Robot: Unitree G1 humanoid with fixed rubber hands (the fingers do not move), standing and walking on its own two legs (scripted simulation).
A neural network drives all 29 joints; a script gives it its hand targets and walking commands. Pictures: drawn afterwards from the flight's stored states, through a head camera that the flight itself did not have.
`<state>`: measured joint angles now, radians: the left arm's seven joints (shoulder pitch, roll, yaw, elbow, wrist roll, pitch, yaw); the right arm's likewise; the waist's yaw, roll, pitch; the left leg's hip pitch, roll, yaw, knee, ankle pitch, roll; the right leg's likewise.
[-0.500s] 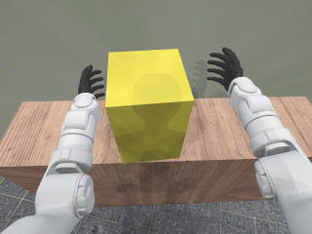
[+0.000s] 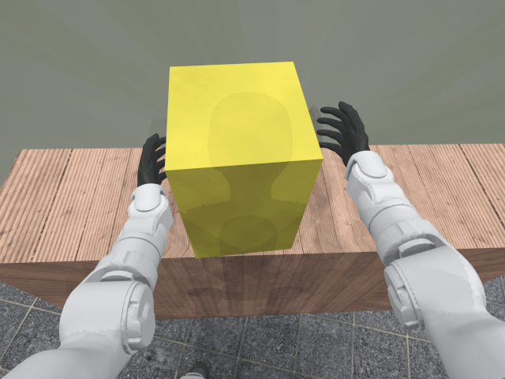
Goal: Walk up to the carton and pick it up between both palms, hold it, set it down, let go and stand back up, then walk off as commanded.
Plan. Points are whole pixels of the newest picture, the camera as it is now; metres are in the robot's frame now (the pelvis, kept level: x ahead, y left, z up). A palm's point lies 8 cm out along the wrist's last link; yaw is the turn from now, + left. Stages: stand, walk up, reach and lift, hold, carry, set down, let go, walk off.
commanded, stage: reach and lift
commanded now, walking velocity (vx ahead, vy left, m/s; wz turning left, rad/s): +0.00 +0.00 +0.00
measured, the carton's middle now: (239, 170) +0.45 +0.04 +0.01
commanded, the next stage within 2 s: none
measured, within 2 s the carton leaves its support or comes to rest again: leaves its support in 1.80 s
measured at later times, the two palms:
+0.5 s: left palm (158, 176) +0.42 +0.17 +0.04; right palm (332, 152) +0.45 -0.12 +0.07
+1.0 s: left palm (154, 185) +0.40 +0.18 +0.04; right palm (325, 155) +0.44 -0.10 +0.07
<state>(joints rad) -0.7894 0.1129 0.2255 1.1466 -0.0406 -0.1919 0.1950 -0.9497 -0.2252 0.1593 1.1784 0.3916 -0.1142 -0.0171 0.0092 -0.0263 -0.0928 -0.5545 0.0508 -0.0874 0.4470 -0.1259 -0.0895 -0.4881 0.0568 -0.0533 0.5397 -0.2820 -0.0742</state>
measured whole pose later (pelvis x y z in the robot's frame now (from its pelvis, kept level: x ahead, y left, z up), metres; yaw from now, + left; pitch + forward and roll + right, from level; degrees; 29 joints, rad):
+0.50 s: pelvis +0.00 +0.00 +0.00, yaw +0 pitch +15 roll +0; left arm -0.77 0.01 0.39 0.99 0.05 -0.18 0.19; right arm -0.95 -0.13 0.10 1.18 0.21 -0.19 -0.08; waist 0.01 -0.01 -0.10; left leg -0.59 0.05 -0.09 0.45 -0.13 -0.09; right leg -0.52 0.06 -0.05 0.54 -0.28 -0.07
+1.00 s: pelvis +0.00 +0.00 +0.00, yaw +0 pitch +15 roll +1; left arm -0.72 -0.08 0.61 0.86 0.27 -0.18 0.12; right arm -0.94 0.00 -0.34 1.18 -0.26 -0.27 -0.05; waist 0.01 -0.04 -0.10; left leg -0.58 0.05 -0.09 0.41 -0.10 -0.09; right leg -0.52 0.06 -0.05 0.53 -0.27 -0.07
